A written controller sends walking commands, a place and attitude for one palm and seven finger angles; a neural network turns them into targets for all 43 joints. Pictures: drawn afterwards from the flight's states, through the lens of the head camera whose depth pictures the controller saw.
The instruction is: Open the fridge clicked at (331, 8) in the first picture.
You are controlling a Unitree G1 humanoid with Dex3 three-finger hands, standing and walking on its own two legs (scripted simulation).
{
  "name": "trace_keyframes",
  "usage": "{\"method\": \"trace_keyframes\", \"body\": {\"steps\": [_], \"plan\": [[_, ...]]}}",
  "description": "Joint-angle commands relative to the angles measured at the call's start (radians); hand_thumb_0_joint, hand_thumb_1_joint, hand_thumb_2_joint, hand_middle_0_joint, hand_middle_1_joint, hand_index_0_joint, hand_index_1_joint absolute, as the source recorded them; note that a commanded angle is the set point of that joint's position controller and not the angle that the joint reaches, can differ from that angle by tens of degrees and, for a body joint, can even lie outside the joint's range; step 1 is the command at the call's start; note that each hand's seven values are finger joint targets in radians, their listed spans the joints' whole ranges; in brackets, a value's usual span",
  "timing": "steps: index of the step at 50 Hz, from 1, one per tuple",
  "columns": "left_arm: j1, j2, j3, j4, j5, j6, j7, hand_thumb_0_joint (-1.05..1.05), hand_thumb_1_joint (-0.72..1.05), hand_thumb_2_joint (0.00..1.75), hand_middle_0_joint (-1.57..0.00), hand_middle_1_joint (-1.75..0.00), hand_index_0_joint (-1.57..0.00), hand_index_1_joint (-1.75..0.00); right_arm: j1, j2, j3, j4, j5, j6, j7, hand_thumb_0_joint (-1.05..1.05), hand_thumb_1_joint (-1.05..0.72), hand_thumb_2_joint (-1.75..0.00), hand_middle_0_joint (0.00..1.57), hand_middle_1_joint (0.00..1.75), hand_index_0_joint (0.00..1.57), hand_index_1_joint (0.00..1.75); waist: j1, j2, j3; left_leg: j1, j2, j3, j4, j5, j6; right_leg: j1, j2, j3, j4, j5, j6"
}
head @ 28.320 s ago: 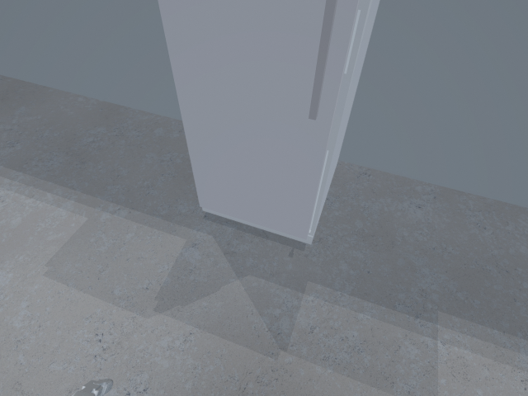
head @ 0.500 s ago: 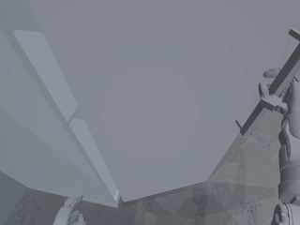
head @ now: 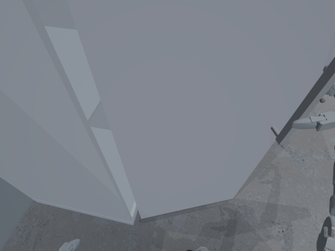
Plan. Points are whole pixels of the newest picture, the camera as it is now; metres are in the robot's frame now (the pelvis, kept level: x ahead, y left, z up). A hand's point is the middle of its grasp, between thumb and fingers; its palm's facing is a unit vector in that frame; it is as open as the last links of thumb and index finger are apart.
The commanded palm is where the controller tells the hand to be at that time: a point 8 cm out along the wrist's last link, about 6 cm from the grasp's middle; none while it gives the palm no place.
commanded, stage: loosen the grip on the handle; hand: right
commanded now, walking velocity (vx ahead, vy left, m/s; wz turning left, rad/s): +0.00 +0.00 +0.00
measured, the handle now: (305, 95) +0.47 -0.28 +0.15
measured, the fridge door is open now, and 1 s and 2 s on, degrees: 66 66 66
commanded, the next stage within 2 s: slip the hand off the handle in 0.02 s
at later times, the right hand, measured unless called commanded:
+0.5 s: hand out of the picture +0.41 -0.35 +0.18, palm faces +0.31 +0.92 -0.24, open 14.7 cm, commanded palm +0.38 -0.38 +0.20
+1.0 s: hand out of the picture +0.37 -0.38 +0.17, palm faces +0.31 +0.93 -0.21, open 14.7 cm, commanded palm +0.32 -0.41 +0.20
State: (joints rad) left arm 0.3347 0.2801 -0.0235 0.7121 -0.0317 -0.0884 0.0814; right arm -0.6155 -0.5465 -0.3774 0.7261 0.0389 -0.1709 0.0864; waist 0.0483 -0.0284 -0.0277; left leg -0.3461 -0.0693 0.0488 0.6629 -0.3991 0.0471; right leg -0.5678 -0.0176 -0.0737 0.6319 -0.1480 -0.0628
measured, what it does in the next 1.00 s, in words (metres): stands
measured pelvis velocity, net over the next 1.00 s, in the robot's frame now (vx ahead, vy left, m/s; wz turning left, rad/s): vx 0.02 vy -0.04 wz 0.00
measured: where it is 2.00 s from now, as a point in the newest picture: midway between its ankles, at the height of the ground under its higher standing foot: outside the picture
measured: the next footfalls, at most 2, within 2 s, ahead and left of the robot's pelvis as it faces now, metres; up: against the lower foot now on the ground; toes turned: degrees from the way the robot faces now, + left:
none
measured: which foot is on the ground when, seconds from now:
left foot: down 0.00-1.00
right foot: down 0.00-1.00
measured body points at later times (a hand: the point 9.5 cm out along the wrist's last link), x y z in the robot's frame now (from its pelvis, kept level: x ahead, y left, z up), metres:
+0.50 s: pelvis +0.03 -0.01 +0.00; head +0.06 -0.02 +0.45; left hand +0.15 +0.26 -0.10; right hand +0.39 -0.40 +0.19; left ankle -0.04 +0.09 -0.72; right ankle +0.11 -0.08 -0.72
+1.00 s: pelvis +0.02 -0.04 +0.00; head +0.04 -0.04 +0.45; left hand +0.12 +0.23 -0.10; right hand +0.35 -0.43 +0.19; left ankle -0.04 +0.09 -0.72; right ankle +0.11 -0.08 -0.72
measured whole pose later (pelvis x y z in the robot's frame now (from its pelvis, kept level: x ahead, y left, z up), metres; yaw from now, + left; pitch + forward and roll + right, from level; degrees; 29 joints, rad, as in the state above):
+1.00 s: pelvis +0.02 -0.04 +0.00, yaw +0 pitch +5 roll +3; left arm 0.32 0.28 -0.03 0.67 -0.06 -0.06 0.13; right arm -0.40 -0.64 -0.53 0.60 0.14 -0.11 0.30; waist 0.02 -0.04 -0.06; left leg -0.30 -0.04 0.03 0.59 -0.38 0.00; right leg -0.55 0.01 -0.09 0.61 -0.16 -0.11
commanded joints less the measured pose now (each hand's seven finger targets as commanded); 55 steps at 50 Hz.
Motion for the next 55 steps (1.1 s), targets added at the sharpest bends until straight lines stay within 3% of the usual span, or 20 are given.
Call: {"method": "trace_keyframes", "body": {"steps": [1, 4, 5, 6, 7, 11, 15, 18, 19, 21, 24, 27, 29, 30, 34, 38, 45, 49, 51, 55], "plan": [[-0.051, 0.146, 0.060, -0.146, -0.013, -0.059, 0.011, 0.00, 0.90, 0.90, -0.20, -0.30, -0.20, -0.30, -0.368, -0.260, -0.023, -0.251, 0.040, -0.039, 0.020, 0.00, 0.55, -0.20, 0.25, 1.15, 0.25, 1.15, -0.018, -0.032, -0.286, -0.174, 0.039, -0.070, -0.179, 0.122, -0.033, 0.404, -0.013, 0.087, -0.044, -0.034, 0.000], [-0.045, 0.147, 0.061, -0.130, -0.017, -0.048, 0.015, 0.00, 0.90, 0.90, -0.20, -0.30, -0.20, -0.30, -0.294, -0.236, -0.018, -0.206, 0.042, -0.004, 0.021, 0.00, 0.55, -0.20, 0.25, 1.15, 0.25, 1.15, -0.018, -0.012, -0.214, -0.192, 0.042, -0.063, -0.182, 0.150, -0.035, 0.390, -0.016, 0.095, -0.045, -0.022, -0.001], [-0.042, 0.150, 0.062, -0.138, -0.017, -0.051, 0.013, 0.00, 0.90, 0.90, -0.20, -0.30, -0.20, -0.30, -0.309, -0.234, -0.015, -0.231, 0.048, -0.002, 0.026, 0.00, 0.55, -0.20, 0.25, 1.15, 0.25, 1.15, -0.011, 0.007, -0.236, -0.187, 0.041, -0.061, -0.179, 0.169, -0.038, 0.387, -0.013, 0.091, -0.041, -0.002, -0.003], [-0.034, 0.177, 0.070, -0.135, -0.015, -0.045, 0.022, 0.00, 0.90, 0.90, -0.20, -0.30, -0.20, -0.30, -0.362, -0.521, -0.236, -0.311, 0.041, -0.006, 0.021, 0.00, 0.55, -0.20, 0.25, 1.15, 0.25, 1.15, -0.051, -0.008, -0.335, -0.116, 0.041, -0.076, -0.179, 0.210, -0.039, 0.402, -0.019, 0.088, -0.040, 0.044, -0.005], [-0.046, 0.159, 0.057, -0.143, -0.014, -0.037, 0.028, 0.00, 0.90, 0.90, -0.20, -0.30, -0.20, -0.30, -0.390, -0.499, -0.195, -0.309, 0.030, -0.002, 0.027, 0.00, 0.55, -0.20, 0.25, 1.15, 0.25, 1.15, -0.031, -0.035, -0.326, -0.098, 0.042, -0.075, -0.172, 0.237, -0.041, 0.395, -0.008, 0.079, -0.046, 0.065, -0.006], [-0.046, 0.144, 0.059, -0.145, -0.008, -0.041, 0.029, 0.00, 0.90, 0.90, -0.20, -0.30, -0.20, -0.30, -0.305, -0.451, -0.205, -0.326, 0.042, -0.024, 0.040, 0.00, 0.55, -0.20, 0.25, 1.15, 0.25, 1.15, -0.044, -0.060, -0.358, -0.098, 0.037, -0.061, -0.155, 0.327, -0.037, 0.462, -0.011, 0.075, -0.025, 0.165, -0.002], [-0.036, 0.152, 0.059, -0.144, -0.019, -0.027, 0.030, 0.00, 0.90, 0.90, -0.20, -0.30, -0.20, -0.30, -0.255, -0.378, -0.123, -0.219, 0.044, 0.018, 0.105, 0.00, 0.55, -0.20, 0.25, 1.15, 0.25, 1.15, -0.017, -0.060, -0.284, -0.148, 0.041, -0.055, -0.159, 0.330, -0.039, 0.441, -0.013, 0.077, -0.017, 0.163, -0.001], [-0.043, 0.160, 0.061, -0.158, -0.031, -0.022, 0.037, 0.00, 0.90, 0.90, -0.20, -0.30, -0.20, -0.30, -0.290, -0.378, -0.097, -0.223, 0.067, 0.050, 0.163, 0.00, 0.55, -0.20, 0.25, 1.15, 0.25, 1.15, -0.010, -0.063, -0.295, -0.171, 0.040, -0.048, -0.172, 0.299, -0.038, 0.465, -0.014, 0.088, -0.025, 0.157, 0.001], [-0.037, 0.160, 0.061, -0.142, -0.029, -0.017, 0.042, 0.00, 0.90, 0.90, -0.20, -0.30, -0.20, -0.30, -0.294, -0.380, -0.114, -0.214, 0.074, 0.043, 0.158, 0.00, 0.55, -0.20, 0.25, 1.15, 0.25, 1.15, -0.013, -0.060, -0.264, -0.173, 0.042, -0.049, -0.175, 0.298, -0.033, 0.459, -0.016, 0.096, -0.026, 0.150, 0.001], [-0.036, 0.166, 0.065, -0.151, -0.027, -0.021, 0.044, 0.00, 0.90, 0.90, -0.20, -0.30, -0.20, -0.30, -0.332, -0.419, -0.137, -0.261, 0.080, 0.025, 0.170, 0.00, 0.55, -0.20, 0.25, 1.15, 0.25, 1.15, -0.008, -0.056, -0.322, -0.180, 0.035, -0.042, -0.173, 0.300, -0.033, 0.501, -0.017, 0.104, -0.020, 0.184, 0.000], [-0.042, 0.161, 0.061, -0.133, -0.016, -0.023, 0.047, 0.00, 0.90, 0.90, -0.20, -0.30, -0.20, -0.30, -0.418, -0.413, -0.125, -0.343, 0.075, -0.033, 0.143, 0.00, 0.55, -0.20, 0.25, 1.15, 0.25, 1.15, -0.001, -0.121, -0.331, -0.230, 0.030, -0.033, -0.167, 0.250, -0.022, 0.583, -0.029, 0.138, -0.027, 0.183, 0.009], [-0.038, 0.168, 0.062, -0.127, -0.014, -0.025, 0.046, 0.00, 0.90, 0.90, -0.20, -0.30, -0.20, -0.30, -0.383, -0.452, -0.168, -0.286, 0.069, -0.047, 0.136, 0.00, 0.55, -0.20, 0.25, 1.15, 0.25, 1.15, -0.007, -0.106, -0.362, -0.243, 0.029, -0.022, -0.161, 0.206, -0.021, 0.594, -0.033, 0.157, -0.036, 0.161, 0.014], [-0.035, 0.173, 0.055, -0.110, -0.014, -0.017, 0.051, 0.00, 0.90, 0.90, -0.20, -0.30, -0.20, -0.30, -0.348, -0.482, -0.195, -0.197, 0.064, -0.036, 0.128, 0.00, 0.55, -0.20, 0.25, 1.15, 0.25, 1.15, -0.017, -0.080, -0.299, -0.230, 0.034, -0.025, -0.167, 0.187, -0.018, 0.531, -0.034, 0.164, -0.052, 0.103, 0.013], [-0.041, 0.173, 0.054, -0.126, -0.016, -0.019, 0.047, 0.00, 0.90, 0.90, -0.20, -0.30, -0.20, -0.30, -0.367, -0.461, -0.167, -0.195, 0.063, -0.026, 0.138, 0.00, 0.55, -0.20, 0.25, 1.15, 0.25, 1.15, -0.012, -0.096, -0.326, -0.232, 0.037, -0.023, -0.164, 0.189, -0.021, 0.530, -0.029, 0.157, -0.047, 0.114, 0.011], [-0.025, 0.181, 0.051, -0.124, -0.014, -0.005, 0.053, 0.00, 0.90, 0.90, -0.20, -0.30, -0.20, -0.30, -0.371, -0.564, -0.226, -0.126, 0.041, -0.005, 0.157, 0.00, 0.55, -0.20, 0.25, 1.15, 0.25, 1.15, -0.022, -0.098, -0.309, -0.213, 0.039, -0.029, -0.172, 0.184, -0.020, 0.489, -0.032, 0.151, -0.051, 0.098, 0.010], [-0.039, 0.168, 0.056, -0.175, -0.013, -0.010, 0.039, 0.00, 0.90, 0.90, -0.20, -0.30, -0.20, -0.30, -0.262, -0.514, -0.200, -0.248, 0.056, -0.039, 0.197, 0.00, 0.55, -0.20, 0.25, 1.15, 0.25, 1.15, -0.041, -0.147, -0.416, -0.215, 0.024, -0.016, -0.158, 0.207, -0.015, 0.593, -0.036, 0.157, -0.037, 0.190, 0.016], [-0.072, 0.170, 0.057, -0.184, -0.029, -0.016, 0.050, 0.00, 0.90, 0.90, -0.20, -0.30, -0.20, -0.30, -0.089, -0.453, -0.232, -0.285, 0.142, -0.013, 0.218, 0.00, 0.55, -0.20, 0.25, 1.15, 0.25, 1.15, -0.056, -0.072, -0.294, -0.214, 0.027, -0.006, -0.182, 0.143, -0.021, 0.508, -0.044, 0.181, -0.096, 0.027, 0.014], [-0.099, 0.155, 0.043, -0.187, -0.030, -0.033, 0.062, 0.00, 0.90, 0.90, -0.20, -0.30, -0.20, -0.30, -0.128, -0.455, -0.213, -0.400, 0.123, 0.005, 0.187, 0.00, 0.55, -0.20, 0.25, 1.15, 0.25, 1.15, -0.055, -0.112, -0.256, -0.237, 0.031, -0.009, -0.181, 0.097, -0.021, 0.527, -0.052, 0.209, -0.140, -0.085, 0.021], [-0.110, 0.153, 0.041, -0.202, -0.026, -0.049, 0.062, 0.00, 0.90, 0.90, -0.20, -0.30, -0.20, -0.30, -0.122, -0.463, -0.216, -0.481, 0.114, -0.003, 0.169, 0.00, 0.55, -0.20, 0.25, 1.15, 0.25, 1.15, -0.055, -0.152, -0.294, -0.240, 0.031, -0.005, -0.175, 0.078, -0.021, 0.564, -0.055, 0.227, -0.153, -0.116, 0.025], [-0.139, 0.137, 0.030, -0.196, -0.022, -0.078, 0.069, 0.00, 0.90, 0.90, -0.20, -0.30, -0.20, -0.30, -0.094, -0.396, -0.178, -0.578, 0.124, -0.017, 0.134, 0.00, 0.55, -0.20, 0.25, 1.15, 0.25, 1.15, -0.050, -0.163, -0.307, -0.246, 0.033, -0.002, -0.170, 0.059, -0.023, 0.618, -0.068, 0.268, -0.178, -0.197, 0.037]]}}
